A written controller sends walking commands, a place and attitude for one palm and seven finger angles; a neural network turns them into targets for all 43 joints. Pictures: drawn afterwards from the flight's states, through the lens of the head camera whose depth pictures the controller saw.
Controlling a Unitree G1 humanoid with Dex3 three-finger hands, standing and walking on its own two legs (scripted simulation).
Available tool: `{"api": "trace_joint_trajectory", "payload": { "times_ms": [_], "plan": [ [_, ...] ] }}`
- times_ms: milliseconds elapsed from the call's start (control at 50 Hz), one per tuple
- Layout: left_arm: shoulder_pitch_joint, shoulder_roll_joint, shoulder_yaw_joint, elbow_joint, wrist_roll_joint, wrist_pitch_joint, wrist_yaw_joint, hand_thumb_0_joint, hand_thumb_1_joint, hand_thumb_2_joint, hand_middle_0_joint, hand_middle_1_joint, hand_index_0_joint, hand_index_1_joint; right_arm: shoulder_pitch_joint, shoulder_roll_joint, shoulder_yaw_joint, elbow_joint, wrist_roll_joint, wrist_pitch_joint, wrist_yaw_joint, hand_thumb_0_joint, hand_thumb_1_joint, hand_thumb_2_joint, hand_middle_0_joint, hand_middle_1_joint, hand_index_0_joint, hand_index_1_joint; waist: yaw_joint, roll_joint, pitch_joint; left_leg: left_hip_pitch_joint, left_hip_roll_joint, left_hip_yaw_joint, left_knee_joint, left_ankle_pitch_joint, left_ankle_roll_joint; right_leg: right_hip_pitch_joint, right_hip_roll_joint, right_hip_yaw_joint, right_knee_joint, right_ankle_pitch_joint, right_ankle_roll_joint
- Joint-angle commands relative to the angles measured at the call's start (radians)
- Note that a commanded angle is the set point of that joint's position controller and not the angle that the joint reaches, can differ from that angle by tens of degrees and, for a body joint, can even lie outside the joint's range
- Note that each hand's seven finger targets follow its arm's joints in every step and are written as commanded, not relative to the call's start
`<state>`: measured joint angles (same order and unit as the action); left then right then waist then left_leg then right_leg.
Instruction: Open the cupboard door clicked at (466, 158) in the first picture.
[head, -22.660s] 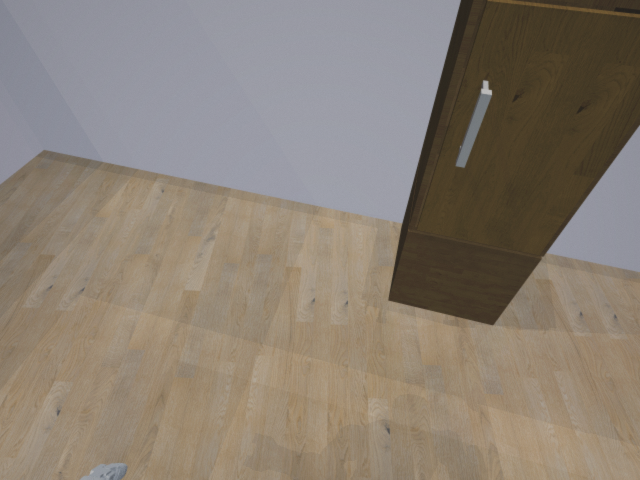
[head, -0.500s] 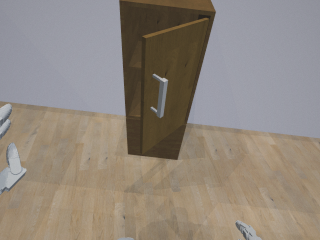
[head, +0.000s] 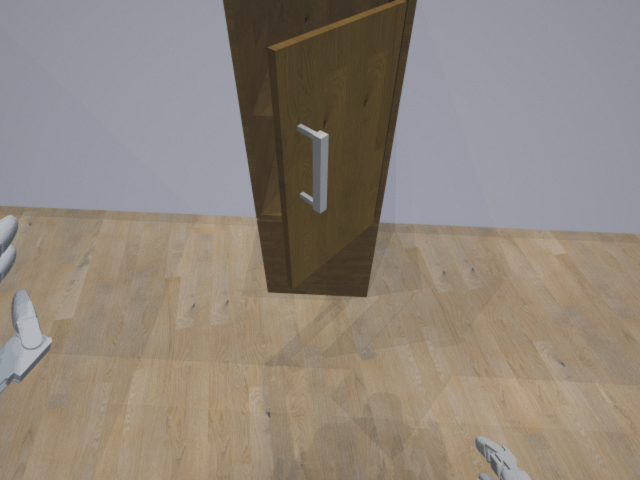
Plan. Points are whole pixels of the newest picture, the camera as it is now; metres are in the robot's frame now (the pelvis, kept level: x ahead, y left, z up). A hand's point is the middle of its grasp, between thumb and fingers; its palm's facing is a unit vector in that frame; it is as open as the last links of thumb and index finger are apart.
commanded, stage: let the arm hang, fingers relaxed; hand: left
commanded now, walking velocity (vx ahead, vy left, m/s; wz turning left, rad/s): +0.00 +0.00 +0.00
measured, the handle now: (312, 170) +0.64 +0.05 +0.03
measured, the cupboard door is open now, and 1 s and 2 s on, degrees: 50 50 50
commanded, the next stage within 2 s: look to check the result in 1.20 s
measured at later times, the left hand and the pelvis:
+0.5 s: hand out of the picture +0.00 +0.18 -0.17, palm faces +0.09 -0.97 -0.20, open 6.9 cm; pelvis +0.00 +0.00 +0.01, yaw +4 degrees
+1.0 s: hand out of the picture +0.00 +0.17 -0.17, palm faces +0.08 -0.98 -0.18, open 7.3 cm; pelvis +0.00 +0.01 +0.01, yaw +3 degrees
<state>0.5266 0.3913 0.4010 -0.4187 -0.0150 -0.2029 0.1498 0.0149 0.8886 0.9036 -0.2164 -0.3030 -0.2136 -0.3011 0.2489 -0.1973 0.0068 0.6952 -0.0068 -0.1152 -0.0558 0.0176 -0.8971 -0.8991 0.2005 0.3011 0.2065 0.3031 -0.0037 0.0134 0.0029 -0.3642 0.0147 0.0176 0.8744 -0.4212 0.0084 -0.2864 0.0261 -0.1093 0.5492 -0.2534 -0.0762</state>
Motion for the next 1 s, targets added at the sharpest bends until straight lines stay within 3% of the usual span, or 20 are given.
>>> {"api": "trace_joint_trajectory", "payload": {
  "times_ms": [0,40,60,80,100,120,140,160,180,220,240,260,280,300,340,400,480,540,660,980],
  "plan": [
    [-0.055,0.201,0.139,-0.243,-0.006,-0.073,0.027,0.000,0.900,0.900,-0.200,-0.300,-0.200,-0.300,-0.122,-0.101,-0.033,-0.187,-0.001,-0.058,-0.020,0.000,-0.900,-0.900,0.200,0.300,0.200,0.300,-0.005,-0.098,-0.047,0.053,0.025,0.016,-0.210,0.063,0.015,0.031,-0.259,0.251,-0.259,-0.011,-0.060],
    [-0.055,0.202,0.136,-0.307,-0.015,-0.079,0.032,0.000,0.900,0.900,-0.200,-0.300,-0.200,-0.300,-0.116,-0.115,-0.039,-0.189,-0.007,-0.065,-0.029,0.000,-0.900,-0.900,0.200,0.300,0.200,0.300,-0.010,0.013,-0.050,0.170,0.014,0.009,-0.434,0.178,0.014,0.020,-0.196,0.195,-0.207,-0.080,-0.001],
    [-0.036,0.203,0.142,-0.311,-0.018,-0.084,0.033,0.000,0.900,0.900,-0.200,-0.300,-0.200,-0.300,-0.121,-0.129,-0.046,-0.198,-0.009,-0.070,-0.032,0.000,-0.900,-0.900,0.200,0.300,0.200,0.300,0.002,0.100,-0.031,0.158,0.077,-0.084,-0.523,0.187,0.034,0.030,-0.138,0.175,-0.146,-0.076,0.034],
    [-0.079,-0.041,-0.305,0.520,0.073,0.102,-0.124,0.000,0.900,0.900,-0.200,-0.300,-0.200,-0.300,-0.091,-0.319,-0.100,0.036,-0.019,-0.071,0.072,0.000,-0.900,-0.900,0.200,0.300,0.200,0.300,-0.060,0.200,0.046,0.032,0.174,-0.232,-0.387,0.440,0.084,-0.149,-0.128,0.055,0.121,0.068,0.061],
    [-0.065,-0.074,-0.281,0.535,0.053,0.191,-0.139,0.000,0.900,0.900,-0.200,-0.300,-0.200,-0.300,-0.074,-0.260,-0.091,-0.003,-0.012,0.014,0.065,0.000,-0.900,-0.900,0.200,0.300,0.200,0.300,-0.015,0.177,-0.011,-0.053,0.216,-0.249,-0.432,0.453,0.127,-0.057,-0.078,0.096,0.167,-0.100,0.069],
    [-0.103,-0.108,-0.290,0.563,0.056,0.204,-0.142,0.000,0.900,0.900,-0.200,-0.300,-0.200,-0.300,-0.071,-0.198,-0.072,-0.011,-0.024,0.028,0.056,0.000,-0.900,-0.900,0.200,0.300,0.200,0.300,-0.006,0.123,-0.045,-0.092,0.213,-0.279,-0.444,0.515,0.140,-0.022,-0.056,0.093,0.210,-0.148,0.072],
    [-0.128,-0.100,-0.298,0.601,0.053,0.204,-0.145,0.000,0.900,0.900,-0.200,-0.300,-0.200,-0.300,-0.064,-0.194,-0.056,-0.023,-0.029,0.036,0.052,0.000,-0.900,-0.900,0.200,0.300,0.200,0.300,-0.002,0.055,-0.075,-0.055,0.213,-0.299,-0.444,0.582,0.148,-0.014,-0.048,0.093,0.207,-0.154,0.073],
    [-0.147,-0.081,-0.303,0.657,0.052,0.197,-0.144,0.000,0.900,0.900,-0.200,-0.300,-0.200,-0.300,-0.070,-0.202,-0.051,-0.021,-0.032,0.040,0.048,0.000,-0.900,-0.900,0.200,0.300,0.200,0.300,0.012,-0.031,-0.104,-0.011,0.201,-0.289,-0.414,0.688,0.142,0.029,-0.050,0.103,0.150,-0.077,0.072],
    [-0.154,-0.056,-0.305,0.728,0.052,0.192,-0.142,0.000,0.900,0.900,-0.200,-0.300,-0.200,-0.300,-0.078,-0.213,-0.050,-0.013,-0.028,0.044,0.046,0.000,-0.900,-0.900,0.200,0.300,0.200,0.300,0.027,-0.100,-0.134,0.013,0.162,-0.231,-0.372,0.723,0.111,0.103,-0.064,0.115,0.071,0.098,0.067],
    [-0.224,0.006,-0.312,0.875,0.053,0.183,-0.139,0.000,0.900,0.900,-0.200,-0.300,-0.200,-0.300,-0.077,-0.194,-0.051,0.023,-0.016,0.065,0.046,0.000,-0.900,-0.900,0.200,0.300,0.200,0.300,0.009,-0.208,-0.123,0.040,0.050,-0.103,-0.318,0.495,0.028,0.134,-0.163,0.218,-0.053,0.345,0.019],
    [-0.250,0.011,-0.321,0.953,0.047,0.182,-0.138,0.000,0.900,0.900,-0.200,-0.300,-0.200,-0.300,-0.073,-0.170,-0.046,0.056,-0.016,0.081,0.046,0.000,-0.900,-0.900,0.200,0.300,0.200,0.300,-0.002,-0.215,-0.089,0.072,0.015,-0.062,-0.302,0.376,0.009,0.097,-0.216,0.255,-0.105,0.409,-0.009],
    [-0.274,0.012,-0.333,1.020,0.042,0.183,-0.136,0.000,0.900,0.900,-0.200,-0.300,-0.200,-0.300,-0.060,-0.148,-0.040,0.085,-0.018,0.097,0.046,0.000,-0.900,-0.900,0.200,0.300,0.200,0.300,-0.014,-0.169,-0.067,0.097,0.004,-0.047,-0.311,0.291,0.000,0.078,-0.236,0.271,-0.132,0.419,-0.024],
    [-0.294,0.003,-0.345,1.083,0.038,0.184,-0.134,0.000,0.900,0.900,-0.200,-0.300,-0.200,-0.300,-0.053,-0.132,-0.035,0.117,-0.019,0.106,0.047,0.000,-0.900,-0.900,0.200,0.300,0.200,0.300,-0.022,-0.089,-0.066,0.136,0.009,-0.046,-0.343,0.293,-0.003,0.066,-0.226,0.259,-0.138,0.387,-0.023],
    [-0.309,-0.006,-0.356,1.139,0.033,0.186,-0.132,0.000,0.900,0.900,-0.200,-0.300,-0.200,-0.300,-0.047,-0.119,-0.027,0.146,-0.018,0.111,0.047,0.000,-0.900,-0.900,0.200,0.300,0.200,0.300,-0.027,-0.018,-0.057,0.164,0.018,-0.057,-0.383,0.332,-0.003,0.054,-0.196,0.239,-0.143,0.303,-0.009],
    [-0.299,-0.031,-0.369,1.240,0.026,0.188,-0.129,0.000,0.900,0.900,-0.200,-0.300,-0.200,-0.300,-0.060,-0.114,-0.017,0.195,-0.016,0.112,0.043,0.000,-0.900,-0.900,0.200,0.300,0.200,0.300,-0.010,0.084,-0.034,0.154,0.052,-0.094,-0.451,0.379,0.006,0.082,-0.140,0.199,-0.154,0.180,0.026],
    [-0.260,-0.068,-0.361,1.348,0.026,0.191,-0.126,0.000,0.900,0.900,-0.200,-0.300,-0.200,-0.300,-0.050,-0.093,-0.017,0.255,-0.019,0.117,0.034,0.000,-0.900,-0.900,0.200,0.300,0.200,0.300,0.001,0.145,-0.003,0.123,0.058,-0.105,-0.494,0.268,0.011,0.111,-0.126,0.197,-0.216,0.058,0.023],
    [-0.254,-0.081,-0.368,1.440,0.024,0.188,-0.128,0.000,0.900,0.900,-0.200,-0.300,-0.200,-0.300,0.015,-0.073,-0.020,0.329,-0.016,0.123,0.030,0.000,-0.900,-0.900,0.200,0.300,0.200,0.300,-0.008,0.024,0.010,0.153,0.056,-0.097,-0.505,0.240,0.013,0.094,-0.132,0.189,-0.268,-0.011,0.019],
    [-0.241,-0.092,-0.373,1.489,0.022,0.189,-0.126,0.000,0.900,0.900,-0.200,-0.300,-0.200,-0.300,0.046,-0.069,-0.018,0.369,-0.014,0.122,0.027,0.000,-0.900,-0.900,0.200,0.300,0.200,0.300,-0.006,-0.008,0.031,0.164,0.061,-0.099,-0.517,0.248,0.017,0.080,-0.130,0.173,-0.276,-0.027,0.019],
    [-0.210,-0.109,-0.376,1.542,0.019,0.194,-0.121,0.000,0.900,0.900,-0.200,-0.300,-0.200,-0.300,0.093,-0.049,-0.011,0.415,-0.014,0.123,0.023,0.000,-0.900,-0.900,0.200,0.300,0.200,0.300,-0.003,-0.029,0.068,0.144,0.059,-0.095,-0.532,0.247,0.019,0.079,-0.128,0.166,-0.271,-0.047,0.019],
    [-0.200,-0.150,-0.365,1.544,0.022,0.195,-0.115,0.000,0.900,0.900,-0.200,-0.300,-0.200,-0.300,0.133,-0.001,-0.016,0.428,-0.018,0.114,0.019,0.000,-0.900,-0.900,0.200,0.300,0.200,0.300,0.005,0.012,0.109,0.085,0.059,-0.107,-0.555,0.199,0.022,0.073,-0.120,0.157,-0.225,-0.029,0.022]
  ]
}}
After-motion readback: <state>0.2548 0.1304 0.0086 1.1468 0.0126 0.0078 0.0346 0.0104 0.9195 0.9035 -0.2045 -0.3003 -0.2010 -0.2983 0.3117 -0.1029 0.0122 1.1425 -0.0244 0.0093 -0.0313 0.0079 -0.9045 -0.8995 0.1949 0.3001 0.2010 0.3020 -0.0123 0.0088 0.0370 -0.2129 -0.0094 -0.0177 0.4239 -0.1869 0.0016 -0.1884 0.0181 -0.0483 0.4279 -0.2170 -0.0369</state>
